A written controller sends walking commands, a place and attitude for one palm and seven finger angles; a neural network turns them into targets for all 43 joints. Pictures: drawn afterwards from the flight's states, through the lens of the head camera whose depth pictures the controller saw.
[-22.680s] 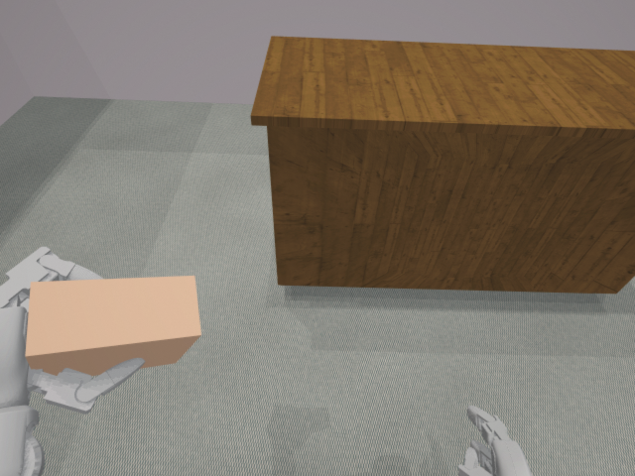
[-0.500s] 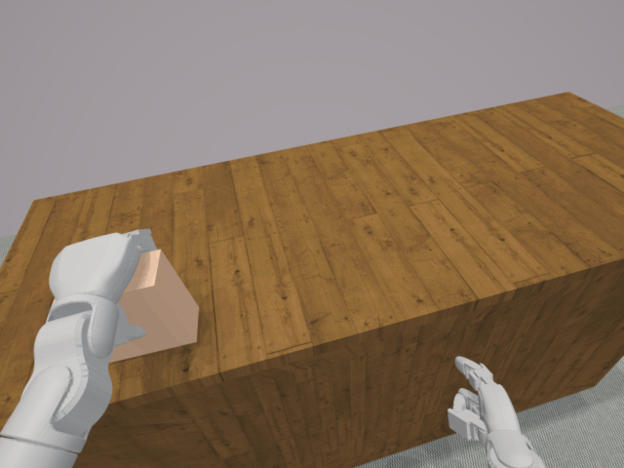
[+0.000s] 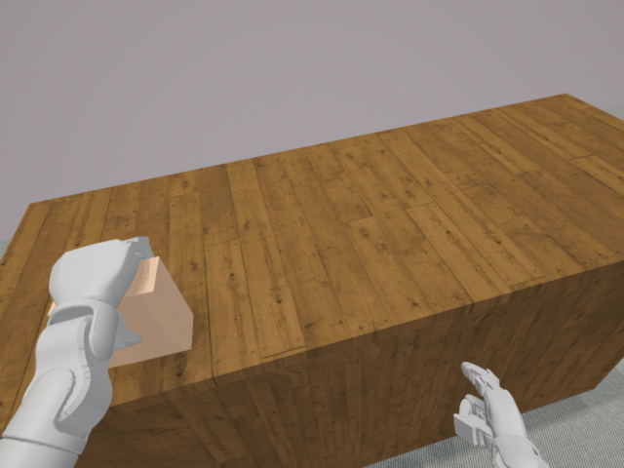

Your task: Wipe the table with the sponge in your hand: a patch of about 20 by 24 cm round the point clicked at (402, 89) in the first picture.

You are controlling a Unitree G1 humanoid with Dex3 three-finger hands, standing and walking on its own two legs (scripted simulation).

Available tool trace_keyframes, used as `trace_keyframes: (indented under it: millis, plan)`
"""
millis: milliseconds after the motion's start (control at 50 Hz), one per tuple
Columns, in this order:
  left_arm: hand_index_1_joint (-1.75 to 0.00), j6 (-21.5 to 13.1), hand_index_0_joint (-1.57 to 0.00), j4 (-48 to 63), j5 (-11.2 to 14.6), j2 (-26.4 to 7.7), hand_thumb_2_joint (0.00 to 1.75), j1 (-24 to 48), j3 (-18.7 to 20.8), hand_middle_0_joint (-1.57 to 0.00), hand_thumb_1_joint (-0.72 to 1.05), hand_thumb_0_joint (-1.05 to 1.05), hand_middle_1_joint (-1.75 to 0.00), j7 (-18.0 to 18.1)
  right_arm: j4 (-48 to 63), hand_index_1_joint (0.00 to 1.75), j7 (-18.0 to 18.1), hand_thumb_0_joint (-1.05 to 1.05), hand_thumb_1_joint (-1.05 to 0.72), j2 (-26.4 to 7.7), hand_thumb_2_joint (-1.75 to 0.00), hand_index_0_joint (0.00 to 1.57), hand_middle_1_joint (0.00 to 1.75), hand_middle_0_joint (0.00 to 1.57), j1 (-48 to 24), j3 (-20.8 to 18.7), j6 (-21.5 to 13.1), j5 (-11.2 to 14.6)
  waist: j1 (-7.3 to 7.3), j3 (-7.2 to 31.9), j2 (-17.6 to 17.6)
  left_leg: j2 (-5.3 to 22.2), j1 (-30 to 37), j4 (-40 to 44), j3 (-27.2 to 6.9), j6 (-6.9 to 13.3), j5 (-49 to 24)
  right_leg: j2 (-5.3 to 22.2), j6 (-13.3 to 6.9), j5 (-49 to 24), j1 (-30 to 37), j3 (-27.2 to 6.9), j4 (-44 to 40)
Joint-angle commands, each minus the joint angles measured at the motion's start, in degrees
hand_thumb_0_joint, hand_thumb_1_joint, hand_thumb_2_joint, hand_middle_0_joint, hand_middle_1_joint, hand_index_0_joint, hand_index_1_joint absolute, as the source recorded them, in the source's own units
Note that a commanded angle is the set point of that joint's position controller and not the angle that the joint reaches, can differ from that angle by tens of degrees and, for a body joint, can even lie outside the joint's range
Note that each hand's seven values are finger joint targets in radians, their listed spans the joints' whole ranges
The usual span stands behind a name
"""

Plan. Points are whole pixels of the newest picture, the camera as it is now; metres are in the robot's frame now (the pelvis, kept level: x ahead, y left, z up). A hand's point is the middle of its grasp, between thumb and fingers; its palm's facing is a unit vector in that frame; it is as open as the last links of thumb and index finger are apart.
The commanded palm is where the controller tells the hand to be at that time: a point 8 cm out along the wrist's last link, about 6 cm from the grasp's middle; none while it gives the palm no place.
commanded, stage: wipe forward along the first lane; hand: left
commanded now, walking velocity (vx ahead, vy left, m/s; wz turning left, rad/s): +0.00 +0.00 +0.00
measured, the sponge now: (137, 324) +0.25 +0.29 +0.07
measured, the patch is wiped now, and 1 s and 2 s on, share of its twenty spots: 0.00 0.20 0.30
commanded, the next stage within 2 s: slide across to the middle lane in 1.50 s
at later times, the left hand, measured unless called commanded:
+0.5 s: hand (126, 271) +0.29 +0.31 +0.12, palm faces -0.02 -0.02 -1.00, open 10.1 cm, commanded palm +0.28 +0.31 +0.16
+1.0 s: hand (127, 247) +0.33 +0.34 +0.12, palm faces -0.07 +0.00 -1.00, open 10.1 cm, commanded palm +0.32 +0.34 +0.16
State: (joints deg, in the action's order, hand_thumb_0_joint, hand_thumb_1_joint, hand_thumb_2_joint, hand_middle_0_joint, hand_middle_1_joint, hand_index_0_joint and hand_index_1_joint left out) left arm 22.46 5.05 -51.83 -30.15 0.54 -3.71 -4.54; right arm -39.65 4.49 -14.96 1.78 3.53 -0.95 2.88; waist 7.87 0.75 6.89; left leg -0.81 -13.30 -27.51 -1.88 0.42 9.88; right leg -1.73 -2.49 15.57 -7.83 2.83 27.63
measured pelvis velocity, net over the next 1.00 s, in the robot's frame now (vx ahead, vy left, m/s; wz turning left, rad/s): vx -0.01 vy -0.01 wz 0.00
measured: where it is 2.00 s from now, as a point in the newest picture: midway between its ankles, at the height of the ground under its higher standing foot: outside the picture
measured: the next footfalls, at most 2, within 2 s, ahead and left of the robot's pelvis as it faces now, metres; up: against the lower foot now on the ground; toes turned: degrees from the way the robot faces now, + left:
none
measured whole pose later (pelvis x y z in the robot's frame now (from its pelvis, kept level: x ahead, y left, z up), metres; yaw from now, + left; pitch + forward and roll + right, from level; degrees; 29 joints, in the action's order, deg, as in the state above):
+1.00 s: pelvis -0.01 -0.01 -0.01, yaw +0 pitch +2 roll -1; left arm 7.6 -36.4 -54.0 -36.7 27.4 2.0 -4.2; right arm -41.2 5.8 -17.3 12.0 0.6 2.3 4.8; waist 2.7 3.3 6.3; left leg 0.2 -24.4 -33.8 -3.4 0.9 11.5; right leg -3.3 -3.6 16.3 -18.4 3.8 32.8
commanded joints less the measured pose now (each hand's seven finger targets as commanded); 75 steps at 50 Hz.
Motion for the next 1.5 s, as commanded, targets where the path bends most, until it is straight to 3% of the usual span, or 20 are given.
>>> trace_keyframes:
  millis: [0,60,100,160,200,220,280,420,480,500,560,600,760,800,900,960,1000,1080,1200,1480]
  plan:
    - [-1.60,-1.18,-1.20,3.07,-1.60,-15.32,1.30,18.69,9.45,-1.20,0.10,0.00,-1.60,2.08,9.12,0.30,0.85,0.00,-0.90,-5.62,-0.90,0.20,0.30,0.20,-12.10,-2.21,-3.34,0.32,-1.53,6.79,-5.27,-1.73,6.19,3.15,-1.73,1.61,-0.10,-0.05,-1.44,-0.55,-6.11,-5.77,-7.89]
    - [-1.60,-1.99,-1.20,-1.79,-1.16,-12.47,1.30,18.53,7.30,-1.20,0.10,0.00,-1.60,1.47,8.71,0.30,1.15,0.00,-0.90,-5.83,-0.90,0.20,0.30,0.20,-10.61,-2.37,-3.04,0.16,-1.88,6.41,-6.70,-2.00,5.28,2.42,-1.10,1.78,-1.27,0.32,-0.89,-2.55,-5.83,-4.15,-8.04]
    - [-1.60,-2.80,-1.20,-1.90,-1.41,-15.66,1.30,20.78,9.51,-1.20,0.10,0.00,-1.60,1.45,8.78,0.30,1.15,0.00,-0.90,-6.11,-0.90,0.20,0.30,0.20,-10.58,-2.38,-3.28,0.44,-1.88,7.73,-5.28,-2.05,5.59,2.11,-1.26,1.74,-1.12,0.31,-1.24,-2.69,-5.80,-5.62,-7.61]
    - [-1.60,-3.89,-1.20,-5.41,-1.06,-13.80,1.30,20.00,8.34,-1.20,0.10,0.00,-1.60,0.89,8.72,0.30,1.14,0.00,-0.90,-6.33,-0.90,0.20,0.30,0.20,-9.09,-2.70,-3.03,0.24,-2.30,7.35,-7.00,-2.31,4.39,0.98,-0.66,1.99,-2.79,0.64,-0.65,-6.21,-5.28,-4.25,-7.28]
    - [-1.60,-4.66,-1.20,-5.52,-1.60,-17.95,1.30,19.58,11.70,-1.20,0.10,0.00,-1.60,1.02,8.62,0.30,1.02,0.00,-0.90,-6.73,-0.90,0.20,0.30,0.20,-8.81,-3.05,-3.02,0.35,-1.90,8.18,-5.93,-2.42,4.51,0.26,-0.72,2.06,-3.04,0.62,-1.10,-6.87,-5.06,-6.55,-7.00]
    - [-1.60,-4.78,-1.20,-6.10,-1.25,-13.75,1.30,19.81,8.22,-1.20,0.10,0.00,-1.60,0.64,9.39,0.30,1.03,0.00,-0.90,-6.27,-0.90,0.20,0.30,0.20,-8.48,-2.91,-2.95,0.26,-2.40,8.06,-6.49,-2.65,3.86,-0.17,-0.18,2.22,-3.64,0.94,-0.69,-8.37,-4.77,-4.89,-6.72]
    - [-1.60,-5.84,-1.20,-8.62,-1.17,-16.21,1.30,19.61,10.50,-1.20,0.10,0.00,-1.60,0.82,8.64,0.30,1.05,0.00,-0.90,-6.96,-0.90,0.20,0.30,0.20,-7.15,-3.54,-2.39,0.41,-2.67,7.08,-7.81,-2.60,2.94,-0.72,-0.15,2.31,-3.16,0.97,-0.27,-8.71,-5.86,-5.66,-6.76]
    - [-1.60,-7.26,-1.20,-16.87,-2.42,-17.07,1.30,27.42,8.96,-1.20,0.10,0.00,-1.60,1.09,7.83,0.30,1.77,0.00,-0.90,-7.68,-0.90,0.20,0.30,0.20,-4.54,-3.96,-1.99,0.90,-3.89,6.38,-6.54,-2.75,1.00,-0.91,-0.15,2.41,0.36,0.93,-0.61,-2.93,-8.58,-5.39,-7.23]
    - [-1.60,-7.59,-1.20,-22.19,-2.26,-17.35,1.30,28.30,8.55,-1.20,0.10,0.00,-1.60,0.73,7.28,0.30,1.92,0.00,-0.90,-8.19,-0.90,0.20,0.30,0.20,-3.16,-4.34,-1.35,1.14,-4.47,5.51,-9.88,-2.70,-0.80,-1.55,0.11,2.50,1.99,1.20,0.03,-1.75,-9.46,-6.16,-7.64]
    - [-1.60,-8.02,-1.20,-22.75,-2.21,-20.19,1.30,29.54,10.62,-1.20,0.10,0.00,-1.60,0.69,7.38,0.30,1.95,0.00,-0.90,-8.50,-0.90,0.20,0.30,0.20,-3.06,-4.28,-1.45,1.30,-4.43,6.09,-9.15,-2.60,-1.22,-1.73,-0.36,2.39,2.26,1.20,-0.44,-1.16,-9.29,-7.70,-7.62]
    - [-1.60,-9.14,-1.20,-25.89,-3.20,-17.63,1.30,31.23,8.04,-1.20,0.10,0.00,-1.60,0.41,7.22,0.30,1.76,0.00,-0.90,-8.56,-0.90,0.20,0.30,0.20,-1.58,-4.54,-0.95,1.32,-4.88,6.63,-8.17,-2.60,-1.86,-1.94,-0.01,2.55,2.04,1.10,-0.28,-2.09,-10.20,-5.87,-6.77]
    - [-1.60,-10.03,-1.20,-27.00,-3.02,-20.72,1.30,31.00,10.54,-1.20,0.10,0.00,-1.60,0.47,7.70,0.30,1.61,0.00,-0.90,-8.74,-0.90,0.20,0.30,0.20,-1.38,-4.56,-0.74,1.46,-4.65,7.07,-8.18,-2.57,-2.88,-2.41,-0.45,2.60,2.02,1.11,-0.57,-2.53,-9.86,-7.42,-6.60]
    - [-1.60,-12.96,-1.20,-32.49,-3.42,-19.97,1.30,35.34,9.70,-1.20,0.10,0.00,-1.60,1.88,7.21,0.30,1.50,0.00,-0.90,-9.07,-0.90,0.20,0.30,0.20,1.71,-5.33,0.16,1.56,-5.55,6.38,-9.70,-2.35,-5.14,-3.15,0.04,2.88,4.42,1.12,0.02,0.74,-12.48,-6.35,-6.35]
    - [-1.60,-13.57,-1.20,-33.17,-3.48,-24.14,1.30,36.79,12.85,-1.20,0.10,0.00,-1.60,2.37,7.24,0.30,1.59,0.00,-0.90,-9.27,-0.90,0.20,0.30,0.20,1.77,-5.32,0.23,1.60,-5.17,7.75,-9.38,-2.29,-5.85,-3.33,-0.45,2.82,4.45,1.16,-0.35,0.99,-11.79,-7.67,-6.15]
    - [-1.60,-13.72,-1.20,-35.93,-4.56,-23.05,1.30,41.99,10.26,-1.20,0.10,0.00,-1.60,2.70,6.86,0.30,1.57,0.00,-0.90,-9.02,-0.90,0.20,0.30,0.20,2.50,-5.27,0.56,1.99,-6.05,7.64,-5.89,-2.21,-6.00,-2.79,-0.51,2.89,6.05,1.00,-0.48,3.78,-13.82,-6.74,-6.24]
    - [-1.60,-13.88,-1.20,-39.57,-5.33,-22.30,1.30,44.50,8.55,-1.20,0.10,0.00,-1.60,2.67,6.16,0.30,1.61,0.00,-0.90,-9.36,-0.90,0.20,0.30,0.20,4.42,-5.47,0.74,1.95,-6.83,8.38,-7.88,-2.16,-6.92,-2.94,-0.21,3.06,6.95,1.00,-0.02,4.48,-13.66,-5.98,-5.94]
    - [-1.60,-14.72,-1.20,-40.24,-5.72,-25.48,1.30,45.31,11.26,-1.20,0.10,0.00,-1.60,2.81,6.31,0.30,1.55,0.00,-0.90,-9.43,-0.90,0.20,0.30,0.20,4.74,-5.48,0.79,1.99,-6.25,10.44,-7.52,-1.95,-7.06,-3.12,-0.78,3.03,5.60,0.93,-0.56,2.03,-12.47,-6.72,-5.21]
    - [-1.60,-15.43,-1.20,-42.70,-6.31,-22.86,1.30,47.66,8.51,-1.20,0.10,0.00,-1.60,3.01,6.22,0.30,1.29,0.00,-0.90,-9.43,-0.90,0.20,0.30,0.20,6.22,-5.61,1.35,2.06,-7.16,9.71,-7.57,-1.85,-7.22,-2.58,-0.49,3.28,6.52,0.67,-0.19,2.25,-13.71,-4.82,-5.00]
    - [-1.60,-16.44,-1.20,-44.67,-6.68,-26.23,1.30,49.01,11.35,-1.20,0.10,0.00,-1.60,3.39,6.22,0.30,0.97,0.00,-0.90,-9.66,-0.90,0.20,0.30,0.20,6.94,-5.70,2.16,2.00,-6.67,11.77,-5.94,-1.66,-7.24,-2.65,-0.48,3.20,3.32,0.61,-0.72,-2.95,-12.05,-4.94,-4.18]
    - [-1.60,-17.11,-1.20,-49.73,-8.48,-26.46,1.30,53.88,10.00,-1.20,0.10,0.00,-1.60,3.90,5.24,0.30,0.46,0.00,-0.90,-10.41,-0.90,0.20,0.30,0.20,10.08,-6.21,3.42,2.07,-8.07,13.24,-6.25,-0.89,-4.99,-1.31,-1.01,3.37,2.36,-0.25,-0.66,-2.53,-14.13,-2.73,-4.28]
